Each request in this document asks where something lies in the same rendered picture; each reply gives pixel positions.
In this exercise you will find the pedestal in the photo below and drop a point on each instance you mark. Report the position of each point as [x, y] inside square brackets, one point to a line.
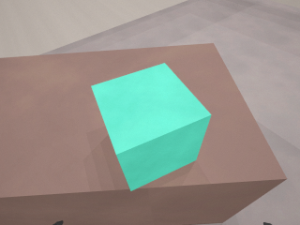
[57, 161]

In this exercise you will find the carton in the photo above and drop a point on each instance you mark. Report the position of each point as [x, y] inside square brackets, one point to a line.
[156, 125]

